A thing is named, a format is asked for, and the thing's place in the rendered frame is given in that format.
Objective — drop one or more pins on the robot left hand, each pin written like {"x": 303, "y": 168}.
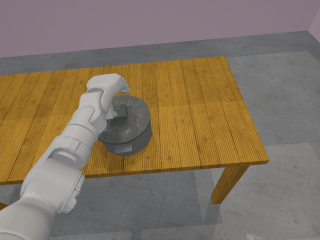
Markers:
{"x": 112, "y": 82}

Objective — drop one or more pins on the robot left upper arm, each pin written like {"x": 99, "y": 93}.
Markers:
{"x": 54, "y": 189}

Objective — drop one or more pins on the table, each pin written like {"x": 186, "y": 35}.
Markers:
{"x": 199, "y": 120}

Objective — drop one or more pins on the robot left forearm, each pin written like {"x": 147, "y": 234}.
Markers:
{"x": 73, "y": 146}

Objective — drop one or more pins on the pot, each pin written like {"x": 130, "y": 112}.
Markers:
{"x": 132, "y": 147}

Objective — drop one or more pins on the knob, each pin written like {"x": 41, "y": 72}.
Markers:
{"x": 121, "y": 113}

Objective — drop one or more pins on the lid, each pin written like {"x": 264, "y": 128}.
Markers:
{"x": 125, "y": 131}

